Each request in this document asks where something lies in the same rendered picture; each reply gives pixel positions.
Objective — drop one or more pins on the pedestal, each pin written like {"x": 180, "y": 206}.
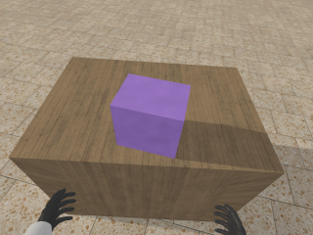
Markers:
{"x": 224, "y": 154}

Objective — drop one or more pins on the carton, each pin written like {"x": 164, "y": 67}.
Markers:
{"x": 148, "y": 114}

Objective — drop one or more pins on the robot right hand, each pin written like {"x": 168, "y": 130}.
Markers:
{"x": 234, "y": 224}

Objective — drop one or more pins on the left robot forearm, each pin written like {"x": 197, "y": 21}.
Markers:
{"x": 39, "y": 228}

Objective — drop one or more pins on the robot left hand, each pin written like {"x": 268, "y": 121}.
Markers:
{"x": 52, "y": 209}

